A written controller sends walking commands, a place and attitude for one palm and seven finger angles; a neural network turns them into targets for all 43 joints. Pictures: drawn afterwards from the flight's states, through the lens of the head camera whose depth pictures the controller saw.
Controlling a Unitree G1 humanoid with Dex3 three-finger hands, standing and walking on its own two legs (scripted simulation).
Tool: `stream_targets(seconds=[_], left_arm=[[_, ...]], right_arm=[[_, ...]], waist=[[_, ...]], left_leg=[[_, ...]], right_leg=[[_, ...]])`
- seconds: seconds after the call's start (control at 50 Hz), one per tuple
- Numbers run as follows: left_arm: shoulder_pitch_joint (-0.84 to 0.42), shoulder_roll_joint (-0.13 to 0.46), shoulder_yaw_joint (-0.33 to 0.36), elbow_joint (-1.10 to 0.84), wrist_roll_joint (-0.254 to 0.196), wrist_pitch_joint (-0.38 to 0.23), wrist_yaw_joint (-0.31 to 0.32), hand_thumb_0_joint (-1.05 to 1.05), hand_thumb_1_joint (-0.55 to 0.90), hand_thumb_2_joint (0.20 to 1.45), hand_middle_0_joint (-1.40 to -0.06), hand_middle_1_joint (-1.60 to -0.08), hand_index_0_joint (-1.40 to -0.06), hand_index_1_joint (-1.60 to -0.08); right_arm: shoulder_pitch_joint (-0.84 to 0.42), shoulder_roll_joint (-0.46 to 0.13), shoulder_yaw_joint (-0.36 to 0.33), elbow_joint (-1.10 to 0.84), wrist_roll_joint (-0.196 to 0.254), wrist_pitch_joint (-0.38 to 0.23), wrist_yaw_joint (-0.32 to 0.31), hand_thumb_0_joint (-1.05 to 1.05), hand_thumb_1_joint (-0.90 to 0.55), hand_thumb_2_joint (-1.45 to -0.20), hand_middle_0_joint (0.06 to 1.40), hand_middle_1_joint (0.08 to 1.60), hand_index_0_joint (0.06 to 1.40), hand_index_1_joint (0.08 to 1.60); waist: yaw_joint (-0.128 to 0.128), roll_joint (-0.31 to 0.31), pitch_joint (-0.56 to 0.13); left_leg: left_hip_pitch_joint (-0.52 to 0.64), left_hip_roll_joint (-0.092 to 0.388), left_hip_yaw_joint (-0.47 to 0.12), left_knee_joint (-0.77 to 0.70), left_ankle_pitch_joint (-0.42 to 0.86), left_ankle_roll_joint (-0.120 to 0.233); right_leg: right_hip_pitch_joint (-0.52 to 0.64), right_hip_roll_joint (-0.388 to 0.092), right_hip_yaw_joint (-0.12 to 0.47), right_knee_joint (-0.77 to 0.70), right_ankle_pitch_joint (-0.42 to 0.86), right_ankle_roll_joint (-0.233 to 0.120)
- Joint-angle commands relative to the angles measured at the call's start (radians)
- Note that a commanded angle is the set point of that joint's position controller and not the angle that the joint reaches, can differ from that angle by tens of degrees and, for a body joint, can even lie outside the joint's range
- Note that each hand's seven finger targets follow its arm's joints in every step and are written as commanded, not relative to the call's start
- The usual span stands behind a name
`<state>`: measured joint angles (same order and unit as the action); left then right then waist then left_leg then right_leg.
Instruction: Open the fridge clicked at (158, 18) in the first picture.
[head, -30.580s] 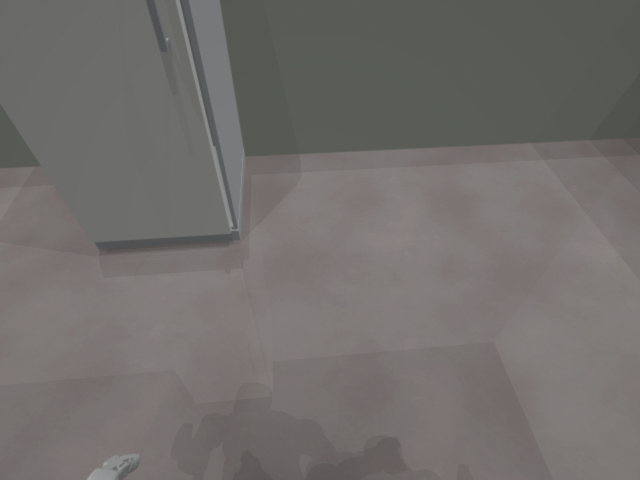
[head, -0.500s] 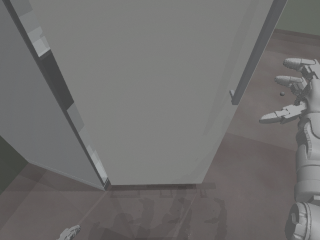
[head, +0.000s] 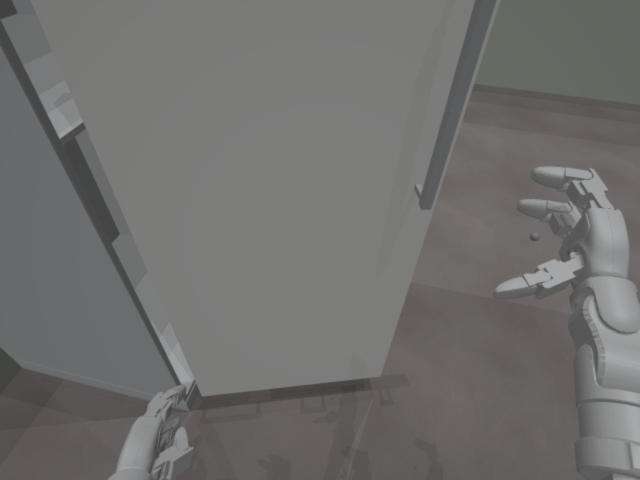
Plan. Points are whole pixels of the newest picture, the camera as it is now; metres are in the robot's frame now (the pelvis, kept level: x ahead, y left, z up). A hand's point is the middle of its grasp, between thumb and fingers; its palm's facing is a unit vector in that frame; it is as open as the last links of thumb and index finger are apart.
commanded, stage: slip the hand off the handle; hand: right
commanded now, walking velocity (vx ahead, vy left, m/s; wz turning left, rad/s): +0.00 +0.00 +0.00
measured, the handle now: (456, 75) +0.55 -0.16 +0.28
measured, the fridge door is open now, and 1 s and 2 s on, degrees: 70 70 70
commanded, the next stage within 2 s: draw the hand back to the body in 0.34 s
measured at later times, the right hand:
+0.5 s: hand (530, 231) +0.36 -0.23 +0.18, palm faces +0.17 +0.98 -0.09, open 14.7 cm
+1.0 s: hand (573, 296) +0.27 -0.24 +0.17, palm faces +0.09 +0.99 -0.06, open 14.5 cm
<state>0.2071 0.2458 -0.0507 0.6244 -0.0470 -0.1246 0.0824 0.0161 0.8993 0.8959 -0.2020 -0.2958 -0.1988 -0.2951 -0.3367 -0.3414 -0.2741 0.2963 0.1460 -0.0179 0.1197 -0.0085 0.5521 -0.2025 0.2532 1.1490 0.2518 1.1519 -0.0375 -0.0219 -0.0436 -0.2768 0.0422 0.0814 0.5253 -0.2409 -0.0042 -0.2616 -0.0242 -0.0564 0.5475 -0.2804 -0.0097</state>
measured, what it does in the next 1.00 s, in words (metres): stands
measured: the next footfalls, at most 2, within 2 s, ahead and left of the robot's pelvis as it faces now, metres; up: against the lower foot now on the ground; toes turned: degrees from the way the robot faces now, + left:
none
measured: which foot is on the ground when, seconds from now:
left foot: down 0.00-1.00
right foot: down 0.00-1.00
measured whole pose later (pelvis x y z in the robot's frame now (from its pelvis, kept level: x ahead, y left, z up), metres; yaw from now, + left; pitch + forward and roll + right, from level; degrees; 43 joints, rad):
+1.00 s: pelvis +0.01 +0.01 +0.00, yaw -1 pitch -4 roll +1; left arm 0.20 0.25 -0.09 0.57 -0.05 -0.20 0.11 0.02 0.90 0.90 -0.20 -0.30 -0.20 -0.30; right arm -0.04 -0.37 -0.36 -0.01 0.29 0.18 0.34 -0.01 0.50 -0.23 0.25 1.12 0.25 1.12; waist -0.08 -0.04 -0.03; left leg -0.19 0.03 0.09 0.51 -0.26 0.00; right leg -0.18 -0.03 -0.04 0.54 -0.30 0.00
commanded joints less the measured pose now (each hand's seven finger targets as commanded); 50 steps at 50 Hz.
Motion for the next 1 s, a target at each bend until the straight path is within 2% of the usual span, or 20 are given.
stream_targets(seconds=[0.0, 0.08, 0.16, 0.24, 0.3, 0.38, 0.44, 0.46, 0.48, 0.52, 0.56, 0.6, 0.64, 0.7, 0.76, 0.82, 0.88, 0.94, 0.96, 0.98], left_arm=[[-0.082, 0.128, 0.045, -0.135, 0.003, -0.068, 0.016, 0.0, 0.9, 0.9, -0.2, -0.3, -0.2, -0.3], [-0.093, 0.128, 0.038, -0.112, -0.001, -0.071, 0.029, 0.0, 0.9, 0.9, -0.2, -0.3, -0.2, -0.3], [-0.084, 0.132, 0.035, -0.099, -0.001, -0.078, 0.038, 0.0, 0.9, 0.9, -0.2, -0.3, -0.2, -0.3], [-0.077, 0.134, 0.042, -0.107, 0.001, -0.083, 0.033, 0.0, 0.9, 0.9, -0.2, -0.3, -0.2, -0.3], [-0.062, 0.139, 0.051, -0.107, 0.002, -0.085, 0.027, 0.0, 0.9, 0.9, -0.2, -0.3, -0.2, -0.3], [-0.054, 0.146, 0.059, -0.116, -0.001, -0.074, 0.022, 0.0, 0.9, 0.9, -0.2, -0.3, -0.2, -0.3], [-0.057, 0.147, 0.062, -0.122, -0.005, -0.065, 0.022, 0.0, 0.9, 0.9, -0.2, -0.3, -0.2, -0.3], [-0.073, 0.178, 0.049, -0.126, -0.029, -0.068, 0.038, 0.0, 0.9, 0.9, -0.2, -0.3, -0.2, -0.3], [-0.081, 0.178, 0.05, -0.149, -0.037, -0.073, 0.049, 0.0, 0.9, 0.9, -0.2, -0.3, -0.2, -0.3], [-0.109, 0.174, 0.042, -0.175, -0.04, -0.078, 0.061, 0.0, 0.9, 0.9, -0.2, -0.3, -0.2, -0.3], [-0.118, 0.151, 0.029, -0.201, -0.038, -0.095, 0.059, 0.0, 0.9, 0.9, -0.2, -0.3, -0.2, -0.3], [-0.113, 0.139, 0.027, -0.215, -0.03, -0.111, 0.047, 0.0, 0.9, 0.9, -0.2, -0.3, -0.2, -0.3], [-0.091, 0.142, 0.03, -0.207, -0.029, -0.118, 0.037, 0.0, 0.9, 0.9, -0.2, -0.3, -0.2, -0.3], [-0.085, 0.159, 0.041, -0.2, -0.035, -0.112, 0.027, 0.0, 0.9, 0.9, -0.2, -0.3, -0.2, -0.3], [-0.102, 0.157, 0.037, -0.22, -0.042, -0.1, 0.024, 0.0, 0.9, 0.9, -0.2, -0.3, -0.2, -0.3], [-0.12, 0.147, 0.034, -0.236, -0.038, -0.102, 0.027, 0.0, 0.9, 0.9, -0.2, -0.3, -0.2, -0.3], [-0.135, 0.127, 0.019, -0.239, -0.027, -0.123, 0.04, 0.0, 0.9, 0.9, -0.2, -0.3, -0.2, -0.3], [-0.131, 0.121, 0.008, -0.212, -0.017, -0.14, 0.05, 0.0, 0.9, 0.9, -0.2, -0.3, -0.2, -0.3], [-0.102, 0.113, 0.018, -0.18, 0.033, -0.146, 0.031, 0.0, 0.9, 0.9, -0.2, -0.3, -0.2, -0.3], [-0.103, 0.109, 0.022, -0.159, 0.037, -0.15, 0.027, 0.0, 0.9, 0.9, -0.2, -0.3, -0.2, -0.3]], right_arm=[[-0.371, -0.227, -0.063, -0.289, 0.009, -0.1, -0.011, 0.0, 0.55, -0.2, 0.25, 1.15, 0.25, 1.15], [-0.441, -0.252, -0.07, -0.222, 0.012, -0.092, -0.002, 0.0, 0.55, -0.2, 0.25, 1.15, 0.25, 1.15], [-0.496, -0.261, -0.057, -0.149, 0.011, -0.077, 0.01, 0.0, 0.55, -0.2, 0.25, 1.15, 0.25, 1.15], [-0.458, -0.281, -0.086, -0.156, 0.024, -0.098, 0.034, 0.0, 0.55, -0.2, 0.25, 1.15, 0.25, 1.15], [-0.395, -0.297, -0.126, -0.15, 0.044, -0.12, 0.047, 0.0, 0.55, -0.2, 0.25, 1.15, 0.25, 1.15], [-0.286, -0.337, -0.197, -0.134, 0.059, -0.105, 0.056, 0.0, 0.55, -0.2, 0.25, 1.15, 0.25, 1.15], [-0.275, -0.346, -0.209, -0.151, 0.063, -0.088, 0.058, 0.0, 0.55, -0.2, 0.25, 1.15, 0.25, 1.15], [-0.283, -0.341, -0.172, -0.025, 0.138, 0.012, 0.182, 0.0, 0.55, -0.2, 0.25, 1.15, 0.25, 1.15], [-0.353, -0.398, -0.21, -0.112, 0.169, 0.058, 0.25, 0.0, 0.55, -0.2, 0.25, 1.15, 0.25, 1.15], [-0.37, -0.467, -0.261, -0.193, 0.192, 0.116, 0.326, 0.0, 0.55, -0.2, 0.25, 1.15, 0.25, 1.15], [-0.379, -0.444, -0.242, -0.275, 0.202, 0.13, 0.353, 0.0, 0.55, -0.2, 0.25, 1.15, 0.25, 1.15], [-0.296, -0.416, -0.249, -0.328, 0.211, 0.098, 0.325, 0.0, 0.55, -0.2, 0.25, 1.15, 0.25, 1.15], [-0.184, -0.349, -0.229, -0.273, 0.221, 0.09, 0.303, 0.0, 0.55, -0.2, 0.25, 1.15, 0.25, 1.15], [-0.052, -0.301, -0.227, -0.198, 0.235, 0.14, 0.298, 0.0, 0.55, -0.2, 0.25, 1.15, 0.25, 1.15], [-0.04, -0.286, -0.189, -0.272, 0.214, 0.208, 0.298, 0.0, 0.55, -0.2, 0.25, 1.15, 0.25, 1.15], [-0.087, -0.31, -0.196, -0.427, 0.201, 0.206, 0.28, 0.0, 0.55, -0.2, 0.25, 1.15, 0.25, 1.15], [-0.163, -0.314, -0.195, -0.584, 0.203, 0.143, 0.255, 0.0, 0.477, -0.235, 0.247, 1.107, 0.247, 1.107], [-0.105, -0.329, -0.224, -0.608, 0.207, 0.098, 0.244, 0.0, 0.369, -0.287, 0.244, 1.044, 0.244, 1.044], [-0.093, -0.371, -0.197, -0.657, 0.045, 0.033, 0.049, 0.0, 0.332, -0.305, 0.242, 1.023, 0.242, 1.023], [0.041, -0.235, -0.143, -0.568, 0.037, 0.022, -0.034, 0.0, 0.296, -0.322, 0.241, 1.001, 0.241, 1.001]], waist=[[0.009, -0.016, -0.205], [0.029, -0.026, -0.142], [0.041, -0.025, -0.135], [0.02, -0.033, -0.227], [0.008, 0.02, -0.26], [-0.017, 0.042, -0.247], [-0.012, 0.037, -0.208], [0.02, 0.028, -0.238], [0.004, 0.016, -0.274], [-0.008, -0.03, -0.333], [-0.009, -0.07, -0.307], [-0.018, -0.085, -0.253], [-0.013, -0.014, -0.179], [-0.021, 0.042, -0.12], [-0.017, 0.013, -0.1], [-0.011, -0.026, -0.153], [-0.004, -0.064, -0.203], [-0.011, -0.091, -0.208], [-0.021, -0.076, -0.057], [-0.007, -0.057, -0.009]], left_leg=[[0.056, -0.043, -0.035, -0.075, 0.069, 0.029], [0.026, -0.038, -0.047, -0.097, 0.006, 0.023], [0.017, -0.029, -0.058, -0.111, -0.033, 0.02], [0.075, -0.026, -0.063, -0.086, 0.057, 0.021], [0.11, -0.028, -0.06, -0.064, 0.139, 0.018], [0.133, -0.023, -0.065, -0.045, 0.204, 0.011], [0.117, -0.019, -0.074, -0.046, 0.195, 0.006], [0.176, -0.015, -0.077, -0.058, 0.228, 0.016], [0.21, -0.008, -0.088, -0.058, 0.275, 0.012], [0.246, -0.002, -0.099, -0.04, 0.349, 0.006], [0.204, -0.01, -0.089, -0.042, 0.349, 0.011], [0.167, -0.021, -0.077, -0.049, 0.312, 0.022], [0.124, -0.032, -0.051, -0.056, 0.28, 0.019], [0.096, -0.033, -0.047, -0.066, 0.224, 0.014], [0.076, -0.028, -0.042, -0.071, 0.196, 0.012], [0.091, -0.033, -0.043, -0.072, 0.189, 0.014], [0.107, -0.047, -0.034, -0.077, 0.171, 0.019], [0.131, -0.05, -0.029, -0.084, 0.181, 0.023], [0.085, -0.043, -0.05, -0.148, 0.109, 0.017], [0.071, -0.037, -0.035, -0.145, 0.066, 0.017]], right_leg=[[0.079, 0.011, 0.058, -0.103, 0.108, -0.007], [0.041, 0.018, 0.054, -0.11, 0.034, -0.008], [0.021, 0.024, 0.056, -0.107, -0.006, -0.01], [0.035, 0.023, 0.047, -0.083, 0.085, -0.012], [0.027, 0.02, 0.041, -0.067, 0.144, -0.015], [-0.009, 0.022, 0.025, -0.066, 0.17, -0.015], [-0.028, 0.02, 0.017, -0.064, 0.155, -0.016], [0.0, 0.023, 0.015, -0.086, 0.137, -0.025], [0.018, 0.022, 0.023, -0.083, 0.166, -0.029], [0.049, 0.03, 0.024, -0.065, 0.222, -0.033], [0.09, 0.032, 0.037, -0.06, 0.246, -0.031], [0.102, 0.023, 0.044, -0.063, 0.254, -0.023], [0.081, 0.019, 0.047, -0.075, 0.231, -0.02], [0.051, 0.018, 0.043, -0.079, 0.183, -0.017], [0.054, 0.016, 0.045, -0.088, 0.163, -0.017], [0.097, 0.018, 0.046, -0.082, 0.177, -0.022], [0.157, 0.021, 0.062, -0.09, 0.184, -0.02], [0.172, 0.018, 0.063, -0.1, 0.196, -0.015], [0.084, 0.033, 0.058, -0.127, 0.146, -0.013], [0.064, 0.025, 0.059, -0.148, 0.092, -0.004]])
